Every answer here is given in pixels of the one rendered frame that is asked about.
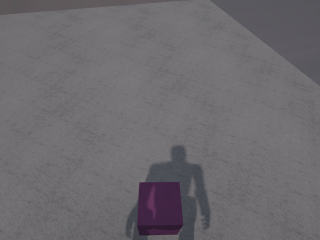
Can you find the carton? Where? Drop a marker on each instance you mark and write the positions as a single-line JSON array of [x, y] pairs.
[[159, 208]]

